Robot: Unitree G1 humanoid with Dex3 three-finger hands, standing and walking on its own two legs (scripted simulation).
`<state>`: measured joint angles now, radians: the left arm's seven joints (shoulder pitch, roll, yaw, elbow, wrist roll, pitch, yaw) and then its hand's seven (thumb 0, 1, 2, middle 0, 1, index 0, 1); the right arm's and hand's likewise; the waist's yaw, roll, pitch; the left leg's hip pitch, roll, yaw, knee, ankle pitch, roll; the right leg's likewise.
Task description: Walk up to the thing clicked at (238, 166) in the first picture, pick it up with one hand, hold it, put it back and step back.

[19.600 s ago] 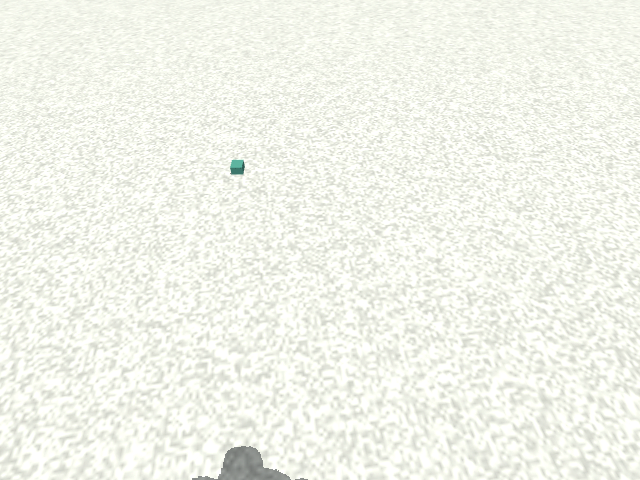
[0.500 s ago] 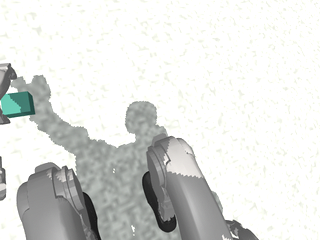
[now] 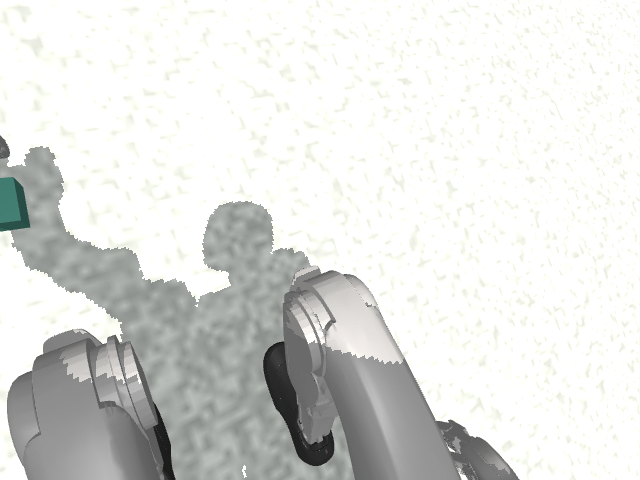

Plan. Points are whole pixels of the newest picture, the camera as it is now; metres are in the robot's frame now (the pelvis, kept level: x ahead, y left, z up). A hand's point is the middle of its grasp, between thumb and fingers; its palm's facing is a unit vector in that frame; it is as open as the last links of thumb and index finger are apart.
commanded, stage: rest palm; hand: left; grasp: from above
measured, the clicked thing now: out of the picture +0.50 +0.30 -0.30
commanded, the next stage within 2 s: close in 1.20 s
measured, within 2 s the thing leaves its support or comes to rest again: neither
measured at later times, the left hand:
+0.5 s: hand out of the picture +0.47 +0.30 -0.25, palm faces -0.47 -0.09 -0.88, open 13.0 cm
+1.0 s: hand out of the picture +0.47 +0.29 -0.26, palm faces -0.46 -0.08 -0.88, open 12.7 cm
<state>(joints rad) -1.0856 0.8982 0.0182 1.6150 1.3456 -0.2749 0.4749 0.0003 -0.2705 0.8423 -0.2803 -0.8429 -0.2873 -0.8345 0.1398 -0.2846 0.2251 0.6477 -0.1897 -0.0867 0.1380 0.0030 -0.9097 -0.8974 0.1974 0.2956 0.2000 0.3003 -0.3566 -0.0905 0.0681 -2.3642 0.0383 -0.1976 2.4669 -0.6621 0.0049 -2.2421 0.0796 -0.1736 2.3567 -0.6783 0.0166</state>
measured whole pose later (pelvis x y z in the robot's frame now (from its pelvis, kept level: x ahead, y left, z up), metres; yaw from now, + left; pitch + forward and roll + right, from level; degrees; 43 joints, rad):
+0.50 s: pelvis +0.01 +0.00 -0.01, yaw -2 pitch +29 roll -13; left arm -1.05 1.00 0.09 1.63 1.31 -0.28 0.52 0.00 -0.31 0.83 -0.26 -0.80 -0.25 -0.80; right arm 0.14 -0.32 0.28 0.63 -0.23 -0.14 0.18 0.00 -0.91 -0.90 0.20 0.30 0.20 0.30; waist -0.38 -0.13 0.15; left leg -2.36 0.05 -0.25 2.53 -0.70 0.00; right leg -2.24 0.10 -0.21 2.38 -0.69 0.02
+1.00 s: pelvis +0.00 +0.00 -0.01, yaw -3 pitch +28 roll -14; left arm -1.07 1.02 0.05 1.70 1.32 -0.26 0.58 0.00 -0.26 0.80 -0.29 -0.80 -0.29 -0.79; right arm 0.11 -0.32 0.32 0.63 -0.24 -0.19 0.21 0.00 -0.91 -0.90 0.20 0.30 0.20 0.30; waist -0.40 -0.15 0.17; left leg -2.35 0.05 -0.26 2.54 -0.71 0.00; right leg -2.23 0.11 -0.22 2.38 -0.68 0.03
